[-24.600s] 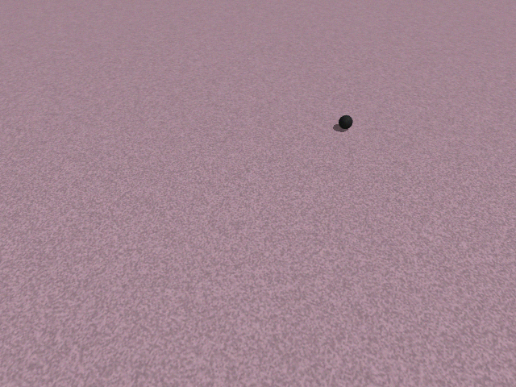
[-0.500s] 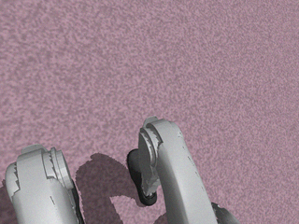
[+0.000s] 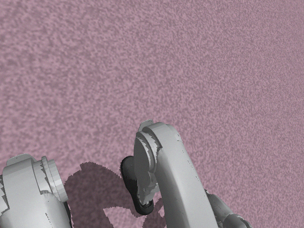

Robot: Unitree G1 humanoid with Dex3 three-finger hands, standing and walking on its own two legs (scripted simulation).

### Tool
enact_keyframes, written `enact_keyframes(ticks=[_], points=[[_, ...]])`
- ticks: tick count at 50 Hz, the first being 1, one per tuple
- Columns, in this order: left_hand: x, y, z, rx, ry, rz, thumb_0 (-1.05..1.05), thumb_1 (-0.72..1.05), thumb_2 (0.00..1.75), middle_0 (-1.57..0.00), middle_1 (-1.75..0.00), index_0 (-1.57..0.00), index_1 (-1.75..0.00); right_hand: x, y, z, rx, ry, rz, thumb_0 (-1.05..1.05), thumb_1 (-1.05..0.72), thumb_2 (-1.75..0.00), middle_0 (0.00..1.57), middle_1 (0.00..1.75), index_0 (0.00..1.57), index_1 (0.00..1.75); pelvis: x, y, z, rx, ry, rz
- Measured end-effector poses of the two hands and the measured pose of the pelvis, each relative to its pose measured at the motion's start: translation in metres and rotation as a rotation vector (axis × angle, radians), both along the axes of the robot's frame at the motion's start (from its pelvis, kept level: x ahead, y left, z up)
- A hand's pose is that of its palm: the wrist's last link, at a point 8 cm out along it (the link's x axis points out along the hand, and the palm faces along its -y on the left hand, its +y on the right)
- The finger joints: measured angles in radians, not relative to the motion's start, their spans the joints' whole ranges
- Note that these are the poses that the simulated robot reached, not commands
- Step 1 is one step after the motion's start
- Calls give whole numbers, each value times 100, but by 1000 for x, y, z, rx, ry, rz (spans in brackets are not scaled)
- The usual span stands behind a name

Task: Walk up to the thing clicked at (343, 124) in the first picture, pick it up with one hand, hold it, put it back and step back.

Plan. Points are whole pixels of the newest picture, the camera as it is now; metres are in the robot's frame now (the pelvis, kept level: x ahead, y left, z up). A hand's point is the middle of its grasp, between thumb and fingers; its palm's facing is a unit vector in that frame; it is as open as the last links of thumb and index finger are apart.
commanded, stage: rest palm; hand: left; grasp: from above
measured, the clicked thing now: out of the picture +0.45 +0.39 -0.26
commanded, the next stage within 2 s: close in 0.46 s
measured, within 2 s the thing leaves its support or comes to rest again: neither
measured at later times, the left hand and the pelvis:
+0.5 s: hand out of the picture +0.42 +0.38 -0.22, palm faces -0.45 -0.18 -0.88, open 13.8 cm; pelvis -0.01 +0.00 +0.00, yaw -1 degrees
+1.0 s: hand out of the picture +0.43 +0.39 -0.23, palm faces -0.44 -0.16 -0.88, open 13.2 cm; pelvis +0.00 +0.00 +0.00, yaw -2 degrees
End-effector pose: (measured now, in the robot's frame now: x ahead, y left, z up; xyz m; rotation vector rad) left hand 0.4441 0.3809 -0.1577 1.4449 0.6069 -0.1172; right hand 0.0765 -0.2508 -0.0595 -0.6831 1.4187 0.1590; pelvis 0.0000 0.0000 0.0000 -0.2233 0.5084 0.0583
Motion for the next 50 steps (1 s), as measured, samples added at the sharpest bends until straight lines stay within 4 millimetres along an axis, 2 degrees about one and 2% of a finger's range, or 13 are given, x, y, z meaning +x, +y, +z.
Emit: enact_keyframes(ticks=[7,16,22,34,50], points=[[1,1,-4,-3,4,16,0,-50,99,-8,-105,-9,-104,-10,-1,3,7,35,-14,0,-91,-90,21,30,20,30,1,1,2,-7,0,-3],[-11,7,-4,-27,28,21,0,-51,103,-8,-104,-8,-105,-19,-8,10,-13,52,-7,0,-91,-90,21,30,20,30,-3,1,2,-12,-23,-7],[-17,5,-8,-44,31,-18,0,-50,104,-9,-105,-9,-106,-17,-9,15,-31,42,20,0,-90,-90,21,30,20,30,-6,2,1,-17,-43,-8],[-16,-1,-15,-25,-21,-50,0,-45,103,-10,-108,-11,-108,-6,-2,16,-25,5,69,0,-90,-89,21,30,20,30,-6,4,-3,-25,-54,-12],[-7,12,-18,5,23,47,0,-38,93,-11,-110,-15,-107,-9,1,10,11,16,68,0,-90,-89,21,30,20,30,-5,4,-4,-28,-43,-17]])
